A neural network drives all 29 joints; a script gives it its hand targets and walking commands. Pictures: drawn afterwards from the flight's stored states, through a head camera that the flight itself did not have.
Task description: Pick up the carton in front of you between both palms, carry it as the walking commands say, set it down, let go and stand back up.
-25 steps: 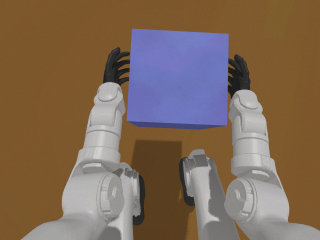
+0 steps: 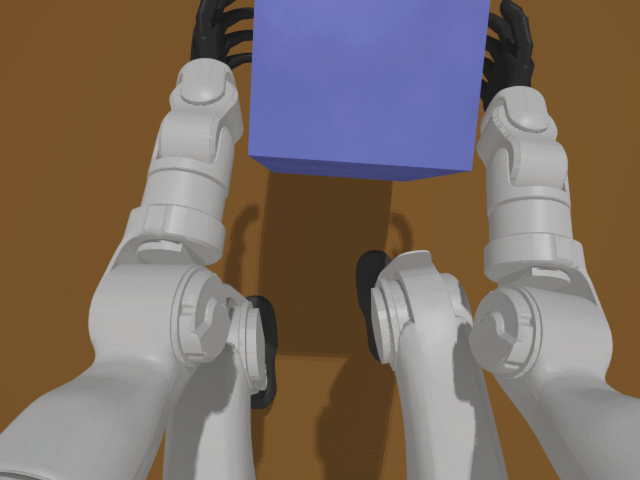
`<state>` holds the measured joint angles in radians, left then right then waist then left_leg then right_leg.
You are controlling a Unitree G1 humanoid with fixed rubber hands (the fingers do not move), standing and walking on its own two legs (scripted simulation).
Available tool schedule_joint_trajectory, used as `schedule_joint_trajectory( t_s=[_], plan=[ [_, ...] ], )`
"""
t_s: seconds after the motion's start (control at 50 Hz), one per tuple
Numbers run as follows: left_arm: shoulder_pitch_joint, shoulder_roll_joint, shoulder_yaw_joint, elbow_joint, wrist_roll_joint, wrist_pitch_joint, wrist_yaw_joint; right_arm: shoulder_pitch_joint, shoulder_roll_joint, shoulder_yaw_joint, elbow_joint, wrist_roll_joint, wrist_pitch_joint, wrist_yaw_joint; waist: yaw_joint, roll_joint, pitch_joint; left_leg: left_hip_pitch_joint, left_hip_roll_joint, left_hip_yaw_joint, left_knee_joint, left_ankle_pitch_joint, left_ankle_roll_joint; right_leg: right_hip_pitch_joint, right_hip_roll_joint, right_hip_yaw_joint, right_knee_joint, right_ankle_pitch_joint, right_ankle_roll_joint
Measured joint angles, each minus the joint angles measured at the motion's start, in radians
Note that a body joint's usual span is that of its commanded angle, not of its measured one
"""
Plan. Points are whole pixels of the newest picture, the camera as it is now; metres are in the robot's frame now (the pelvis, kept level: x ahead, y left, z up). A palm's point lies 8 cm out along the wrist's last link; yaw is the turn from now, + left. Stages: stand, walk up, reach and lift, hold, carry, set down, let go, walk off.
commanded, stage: set down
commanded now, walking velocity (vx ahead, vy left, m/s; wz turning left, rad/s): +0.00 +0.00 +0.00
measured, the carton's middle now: (353, 89) +0.51 -0.11 -0.22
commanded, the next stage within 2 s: none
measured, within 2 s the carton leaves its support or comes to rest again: rests again in 0.98 s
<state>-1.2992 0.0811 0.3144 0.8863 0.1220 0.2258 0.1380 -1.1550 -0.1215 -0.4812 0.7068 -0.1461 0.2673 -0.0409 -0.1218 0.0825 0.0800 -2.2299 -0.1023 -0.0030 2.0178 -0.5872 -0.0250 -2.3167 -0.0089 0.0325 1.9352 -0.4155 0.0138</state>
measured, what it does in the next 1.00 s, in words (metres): stands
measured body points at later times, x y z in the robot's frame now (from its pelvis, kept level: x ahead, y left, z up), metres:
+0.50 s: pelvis +0.00 +0.01 -0.04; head +0.35 -0.03 +0.24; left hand +0.56 +0.04 -0.21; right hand +0.50 -0.26 -0.20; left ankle +0.10 +0.11 -0.38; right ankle +0.14 -0.13 -0.38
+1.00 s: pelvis +0.00 +0.00 -0.05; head +0.36 -0.02 +0.22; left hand +0.56 +0.03 -0.22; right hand +0.49 -0.28 -0.22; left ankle +0.10 +0.11 -0.38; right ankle +0.14 -0.13 -0.38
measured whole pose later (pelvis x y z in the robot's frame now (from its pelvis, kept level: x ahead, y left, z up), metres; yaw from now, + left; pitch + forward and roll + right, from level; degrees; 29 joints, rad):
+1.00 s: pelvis +0.00 +0.00 -0.05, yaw -1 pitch +40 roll -1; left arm -1.43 0.13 0.25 1.05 0.12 0.15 0.08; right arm -1.31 -0.30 -0.45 1.03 -0.05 0.15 0.03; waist -0.13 0.04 0.27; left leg -2.27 -0.13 -0.01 2.20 -0.63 -0.02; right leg -2.34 -0.02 0.02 2.11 -0.46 0.02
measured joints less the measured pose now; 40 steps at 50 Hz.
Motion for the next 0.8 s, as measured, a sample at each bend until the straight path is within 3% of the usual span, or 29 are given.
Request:
schedule_joint_trajectory(
  t_s=[0.14, 0.24, 0.62, 0.8],
  plan=[
    [-0.037, 0.049, -0.076, 0.019, -0.074, -0.017, 0.031, -0.082, -0.081, 0.101, 0.08, 0.094, -0.013, -0.015, -0.023, -0.015, 0.099, -0.025, 0.0, 0.006, 0.092, -0.026, -0.001, -0.031, 0.004, 0.003, 0.089, -0.016, 0.002],
    [-0.031, 0.047, -0.099, 0.025, -0.083, -0.019, 0.046, -0.078, -0.092, 0.104, 0.106, 0.142, -0.026, -0.016, -0.027, -0.038, 0.103, -0.029, -0.002, -0.001, 0.136, -0.05, -0.004, -0.038, 0.003, -0.005, 0.13, -0.035, -0.001],
    [-0.079, 0.074, -0.118, 0.132, -0.075, -0.037, 0.028, -0.137, -0.13, 0.091, 0.259, 0.124, -0.072, 0.047, -0.038, -0.035, 0.133, -0.068, -0.03, -0.001, 0.168, -0.024, 0.01, -0.047, -0.02, -0.004, 0.152, -0.032, 0.016],
    [-0.103, 0.061, -0.101, 0.147, -0.047, -0.048, -0.012, -0.15, -0.151, 0.048, 0.293, 0.101, -0.097, 0.065, -0.025, -0.033, 0.16, -0.057, -0.03, 0.0, 0.178, -0.03, 0.014, -0.034, -0.019, -0.004, 0.16, -0.037, 0.019]
  ],
)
